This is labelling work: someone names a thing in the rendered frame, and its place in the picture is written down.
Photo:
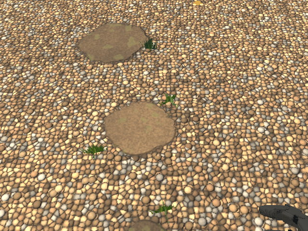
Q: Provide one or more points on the right robot hand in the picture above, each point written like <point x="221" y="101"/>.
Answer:
<point x="289" y="214"/>

